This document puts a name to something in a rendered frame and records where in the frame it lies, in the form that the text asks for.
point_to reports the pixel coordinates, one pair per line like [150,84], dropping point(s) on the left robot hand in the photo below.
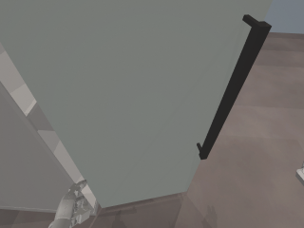
[69,204]

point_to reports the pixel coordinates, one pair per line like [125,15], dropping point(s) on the handle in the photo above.
[254,42]

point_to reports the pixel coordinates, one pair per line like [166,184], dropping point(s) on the left robot forearm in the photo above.
[61,223]

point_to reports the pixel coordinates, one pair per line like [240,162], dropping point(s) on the fridge door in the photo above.
[129,86]

